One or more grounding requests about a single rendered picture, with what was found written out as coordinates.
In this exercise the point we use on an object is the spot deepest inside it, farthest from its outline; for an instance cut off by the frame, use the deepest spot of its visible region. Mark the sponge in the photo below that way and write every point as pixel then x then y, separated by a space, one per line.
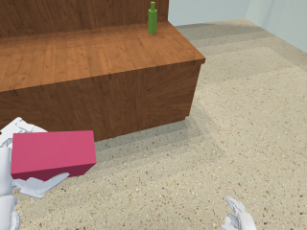
pixel 43 155

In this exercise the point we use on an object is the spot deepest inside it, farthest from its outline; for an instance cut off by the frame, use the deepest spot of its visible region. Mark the robot right hand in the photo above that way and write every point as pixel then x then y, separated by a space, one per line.
pixel 244 220

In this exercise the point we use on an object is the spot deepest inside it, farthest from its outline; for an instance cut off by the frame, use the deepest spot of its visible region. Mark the robot left hand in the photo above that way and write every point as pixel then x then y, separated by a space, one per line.
pixel 32 187

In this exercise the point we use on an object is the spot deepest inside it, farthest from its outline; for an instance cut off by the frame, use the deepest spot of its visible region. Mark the left robot forearm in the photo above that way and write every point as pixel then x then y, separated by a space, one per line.
pixel 9 218

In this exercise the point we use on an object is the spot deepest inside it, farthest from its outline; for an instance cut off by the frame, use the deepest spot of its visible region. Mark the table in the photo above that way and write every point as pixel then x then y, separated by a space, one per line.
pixel 80 65

